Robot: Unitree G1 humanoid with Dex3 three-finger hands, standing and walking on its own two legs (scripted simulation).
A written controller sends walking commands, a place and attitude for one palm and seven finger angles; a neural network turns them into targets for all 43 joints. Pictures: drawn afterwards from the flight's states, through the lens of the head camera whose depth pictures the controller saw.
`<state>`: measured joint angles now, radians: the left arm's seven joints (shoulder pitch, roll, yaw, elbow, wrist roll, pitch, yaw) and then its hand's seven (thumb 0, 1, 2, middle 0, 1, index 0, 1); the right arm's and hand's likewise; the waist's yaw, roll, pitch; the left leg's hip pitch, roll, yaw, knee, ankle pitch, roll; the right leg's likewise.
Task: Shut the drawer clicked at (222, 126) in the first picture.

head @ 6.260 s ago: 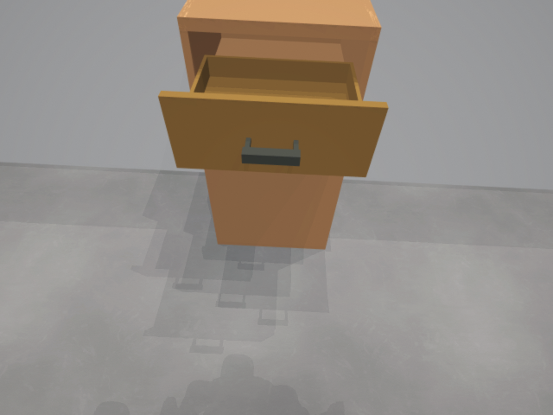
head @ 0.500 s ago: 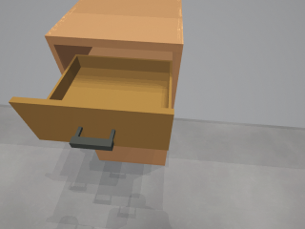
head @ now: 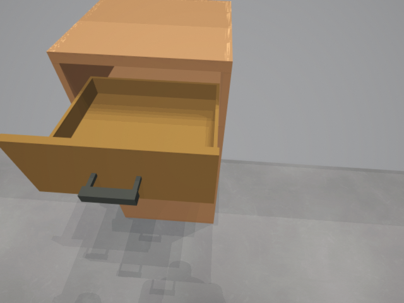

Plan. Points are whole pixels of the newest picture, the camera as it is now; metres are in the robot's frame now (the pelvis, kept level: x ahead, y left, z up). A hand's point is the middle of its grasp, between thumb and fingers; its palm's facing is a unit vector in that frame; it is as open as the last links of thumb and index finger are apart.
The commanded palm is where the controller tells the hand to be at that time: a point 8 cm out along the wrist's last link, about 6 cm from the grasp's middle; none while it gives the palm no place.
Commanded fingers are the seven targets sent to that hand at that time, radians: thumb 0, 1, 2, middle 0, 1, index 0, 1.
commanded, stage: come to a stop and stand still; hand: left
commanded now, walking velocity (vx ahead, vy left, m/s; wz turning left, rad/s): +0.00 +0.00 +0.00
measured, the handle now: (112, 187) +0.33 +0.21 +0.04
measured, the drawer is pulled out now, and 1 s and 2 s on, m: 0.28 0.28 0.28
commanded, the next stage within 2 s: look again from close up in 1.02 s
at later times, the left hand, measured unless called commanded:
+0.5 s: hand out of the picture -0.01 +0.22 -0.17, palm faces -0.01 -0.98 -0.19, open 7.4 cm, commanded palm none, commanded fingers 0.00 0.90 0.90 -0.20 -0.30 -0.20 -0.30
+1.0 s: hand out of the picture -0.05 +0.24 -0.17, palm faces -0.01 -0.98 -0.17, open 7.4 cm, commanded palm none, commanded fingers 0.00 0.90 0.90 -0.20 -0.30 -0.20 -0.30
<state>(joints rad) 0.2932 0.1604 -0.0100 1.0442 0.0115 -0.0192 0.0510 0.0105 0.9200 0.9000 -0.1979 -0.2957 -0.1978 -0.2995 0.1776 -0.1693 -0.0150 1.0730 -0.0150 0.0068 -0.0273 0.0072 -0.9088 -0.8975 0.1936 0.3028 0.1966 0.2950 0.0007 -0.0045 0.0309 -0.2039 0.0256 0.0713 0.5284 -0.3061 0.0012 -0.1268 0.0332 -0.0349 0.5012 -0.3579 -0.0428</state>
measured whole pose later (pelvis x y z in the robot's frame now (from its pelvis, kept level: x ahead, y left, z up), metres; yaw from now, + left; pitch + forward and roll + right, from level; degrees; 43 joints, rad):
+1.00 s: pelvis -0.03 +0.07 +0.01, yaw -1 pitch -1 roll +0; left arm 0.31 0.14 0.00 1.12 0.02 0.01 0.04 0.00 0.91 0.90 -0.20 -0.30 -0.20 -0.30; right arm 0.26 -0.13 -0.01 1.16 -0.01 -0.01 -0.03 0.01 -0.90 -0.90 0.20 0.30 0.20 0.30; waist 0.00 -0.02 0.05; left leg -0.18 -0.08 0.14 0.38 -0.19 0.11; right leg -0.16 -0.07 0.03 0.45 -0.27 0.06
